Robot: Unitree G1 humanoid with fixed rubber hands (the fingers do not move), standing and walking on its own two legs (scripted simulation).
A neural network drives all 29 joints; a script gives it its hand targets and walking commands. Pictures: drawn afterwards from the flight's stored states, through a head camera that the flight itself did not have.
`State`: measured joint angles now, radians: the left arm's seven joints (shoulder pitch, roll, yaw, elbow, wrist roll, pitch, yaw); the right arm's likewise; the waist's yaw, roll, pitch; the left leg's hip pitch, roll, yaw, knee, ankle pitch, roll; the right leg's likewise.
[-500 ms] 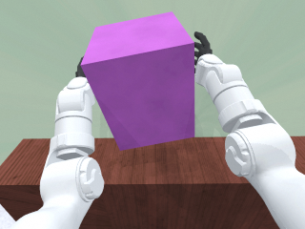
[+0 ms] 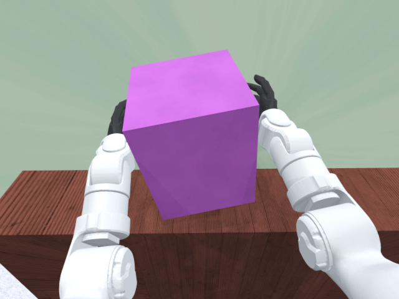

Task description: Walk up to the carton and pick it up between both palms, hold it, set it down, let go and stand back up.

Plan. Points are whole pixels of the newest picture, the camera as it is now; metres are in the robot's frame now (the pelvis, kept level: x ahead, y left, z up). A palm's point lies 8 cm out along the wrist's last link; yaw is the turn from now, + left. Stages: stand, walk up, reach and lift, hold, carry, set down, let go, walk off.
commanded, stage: set down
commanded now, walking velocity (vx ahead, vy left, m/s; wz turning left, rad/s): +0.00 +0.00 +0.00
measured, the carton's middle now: (194, 136) +0.41 -0.01 +0.18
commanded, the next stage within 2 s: none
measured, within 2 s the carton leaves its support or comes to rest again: neither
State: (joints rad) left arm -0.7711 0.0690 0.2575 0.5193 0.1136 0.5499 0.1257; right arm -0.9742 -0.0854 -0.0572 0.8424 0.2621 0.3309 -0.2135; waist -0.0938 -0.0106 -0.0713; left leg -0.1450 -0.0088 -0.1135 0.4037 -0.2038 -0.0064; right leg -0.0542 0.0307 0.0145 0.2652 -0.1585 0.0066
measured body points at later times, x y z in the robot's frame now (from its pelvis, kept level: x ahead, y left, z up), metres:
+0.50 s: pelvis +0.00 -0.01 +0.00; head -0.04 +0.01 +0.45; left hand +0.42 +0.14 +0.16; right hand +0.41 -0.15 +0.20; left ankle +0.01 +0.12 -0.75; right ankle -0.01 -0.13 -0.75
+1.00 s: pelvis +0.01 +0.00 +0.00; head -0.02 +0.01 +0.45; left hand +0.43 +0.14 +0.14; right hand +0.42 -0.15 +0.17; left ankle +0.01 +0.12 -0.75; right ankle -0.01 -0.13 -0.75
